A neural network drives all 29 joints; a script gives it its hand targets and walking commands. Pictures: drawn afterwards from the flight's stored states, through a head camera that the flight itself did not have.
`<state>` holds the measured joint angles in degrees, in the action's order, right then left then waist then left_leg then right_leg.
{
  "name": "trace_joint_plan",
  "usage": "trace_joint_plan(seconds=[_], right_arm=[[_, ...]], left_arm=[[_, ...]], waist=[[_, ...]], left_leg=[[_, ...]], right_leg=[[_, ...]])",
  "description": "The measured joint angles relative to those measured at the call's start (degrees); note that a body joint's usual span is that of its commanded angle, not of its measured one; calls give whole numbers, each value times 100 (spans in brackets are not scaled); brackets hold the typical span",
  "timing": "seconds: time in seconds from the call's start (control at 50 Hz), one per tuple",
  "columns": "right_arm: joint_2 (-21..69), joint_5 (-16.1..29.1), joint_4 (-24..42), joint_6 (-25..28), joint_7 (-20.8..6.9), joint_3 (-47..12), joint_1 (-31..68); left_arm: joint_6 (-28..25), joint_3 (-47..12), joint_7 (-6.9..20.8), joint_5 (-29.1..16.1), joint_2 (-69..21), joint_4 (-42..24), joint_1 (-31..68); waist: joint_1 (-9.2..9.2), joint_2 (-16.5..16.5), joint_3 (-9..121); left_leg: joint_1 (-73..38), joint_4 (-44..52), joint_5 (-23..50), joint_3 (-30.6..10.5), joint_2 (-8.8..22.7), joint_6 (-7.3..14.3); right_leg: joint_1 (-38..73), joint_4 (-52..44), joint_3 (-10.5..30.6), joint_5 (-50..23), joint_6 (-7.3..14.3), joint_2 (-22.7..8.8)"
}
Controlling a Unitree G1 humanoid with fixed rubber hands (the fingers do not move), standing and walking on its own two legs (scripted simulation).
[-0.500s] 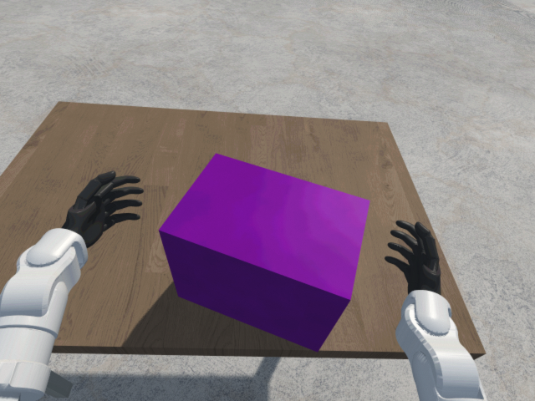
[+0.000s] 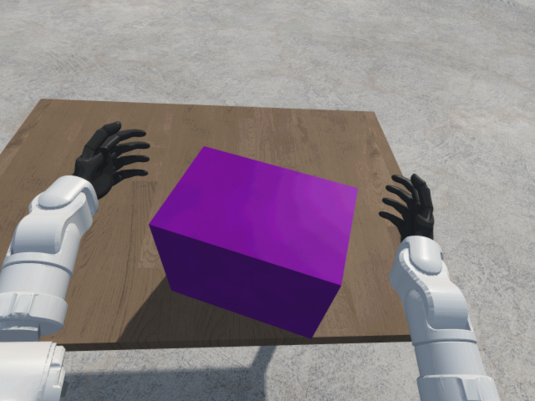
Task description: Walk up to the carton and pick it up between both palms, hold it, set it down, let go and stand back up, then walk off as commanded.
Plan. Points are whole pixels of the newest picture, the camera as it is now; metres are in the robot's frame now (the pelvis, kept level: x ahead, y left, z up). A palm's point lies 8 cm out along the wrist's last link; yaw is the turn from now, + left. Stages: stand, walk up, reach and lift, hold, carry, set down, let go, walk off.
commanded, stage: reach and lift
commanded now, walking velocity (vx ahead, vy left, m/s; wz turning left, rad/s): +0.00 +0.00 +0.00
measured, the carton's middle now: (257, 243) +0.40 +0.01 -0.03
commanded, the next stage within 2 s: none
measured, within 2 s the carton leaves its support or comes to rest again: neither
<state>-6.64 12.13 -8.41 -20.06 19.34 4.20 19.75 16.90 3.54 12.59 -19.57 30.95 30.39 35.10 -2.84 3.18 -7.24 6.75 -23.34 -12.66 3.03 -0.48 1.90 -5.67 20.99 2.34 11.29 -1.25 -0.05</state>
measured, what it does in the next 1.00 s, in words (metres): stands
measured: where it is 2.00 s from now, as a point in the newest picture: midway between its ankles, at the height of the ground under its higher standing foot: outside the picture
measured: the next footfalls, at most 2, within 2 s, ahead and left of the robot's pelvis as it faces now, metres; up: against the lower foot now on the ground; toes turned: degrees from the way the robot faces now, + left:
none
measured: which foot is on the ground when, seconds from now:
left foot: down 0.00-1.00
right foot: down 0.00-1.00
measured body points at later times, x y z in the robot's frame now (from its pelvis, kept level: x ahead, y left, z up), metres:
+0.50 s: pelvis +0.01 +0.00 +0.00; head +0.06 +0.03 +0.44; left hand +0.45 +0.26 +0.10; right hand +0.38 -0.20 +0.06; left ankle +0.01 +0.09 -0.74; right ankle +0.01 -0.14 -0.74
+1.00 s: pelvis -0.01 +0.02 -0.02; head +0.05 +0.09 +0.42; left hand +0.44 +0.27 +0.03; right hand +0.38 -0.18 +0.03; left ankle +0.01 +0.09 -0.74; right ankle +0.01 -0.14 -0.74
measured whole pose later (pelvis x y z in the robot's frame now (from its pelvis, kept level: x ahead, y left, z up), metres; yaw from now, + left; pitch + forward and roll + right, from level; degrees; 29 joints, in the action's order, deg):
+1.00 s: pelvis -0.01 +0.02 -0.02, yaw +2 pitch +16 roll -5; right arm -6.6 12.5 -63.7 17.2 14.0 3.4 37.9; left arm -12.8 -12.1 7.1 -18.0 28.8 67.7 48.0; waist -6.7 2.8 9.2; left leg 38.6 -37.3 -14.8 -1.4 0.8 1.9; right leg -31.6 25.1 -2.2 9.7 -1.5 1.4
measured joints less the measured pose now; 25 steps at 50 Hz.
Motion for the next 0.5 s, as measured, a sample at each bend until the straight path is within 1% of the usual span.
trace_joint_plan(seconds=[0.1,0.18,0.28,0.36,0.42,0.5], right_arm=[[0,0,-376,22,-47,119,451],[1,0,-966,184,-155,170,729],[1,-2,-1417,680,-207,171,860],[2,-2,-1929,1056,-208,141,955],[3,-2,-2326,1368,-210,10,930],[1,-2,-2736,1896,-209,-96,860]], left_arm=[[-92,-111,-42,19,-1,500,436],[-322,-211,-114,82,0,1014,708],[-711,-257,-156,164,0,1423,859],[-935,-270,-112,221,0,1873,914],[-1127,-289,-55,300,0,2148,914],[-1471,-400,-49,326,-2,2212,917]], waist=[[-99,0,67],[-147,0,286],[-154,0,457],[-165,0,461],[-178,0,456],[-201,1,470]], left_leg=[[245,0,62,-3,0,4],[492,0,78,-15,1,4],[638,-27,44,-28,13,4],[675,-73,5,-57,17,4],[731,-125,-17,-93,18,4],[925,-263,-42,-178,19,4]], right_leg=[[-243,0,-4,-60,1,0],[-485,-1,-16,-72,3,1],[-617,1,-30,-52,5,13],[-623,1,-59,-30,1,17],[-641,1,-97,-24,-5,16],[-738,1,-184,-30,-14,18]])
